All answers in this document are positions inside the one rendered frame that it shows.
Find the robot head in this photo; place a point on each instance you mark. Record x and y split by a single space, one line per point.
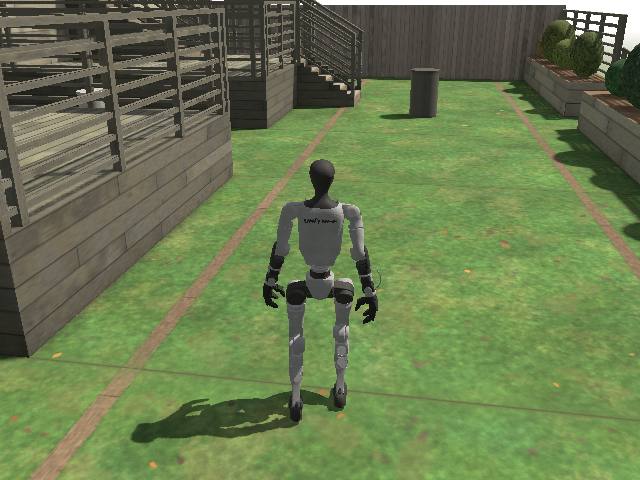
322 175

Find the robot right forearm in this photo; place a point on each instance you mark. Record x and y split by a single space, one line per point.
365 275

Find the right robot thigh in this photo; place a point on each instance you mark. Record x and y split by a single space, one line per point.
343 299

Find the robot right hand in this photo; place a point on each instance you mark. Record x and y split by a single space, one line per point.
373 307

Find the robot left hand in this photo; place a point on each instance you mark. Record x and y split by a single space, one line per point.
268 294

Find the robot left forearm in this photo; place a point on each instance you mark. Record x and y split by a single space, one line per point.
274 268

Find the right robot upper arm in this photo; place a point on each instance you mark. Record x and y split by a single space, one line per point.
353 214

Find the left robot upper arm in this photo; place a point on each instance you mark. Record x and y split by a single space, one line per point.
288 213

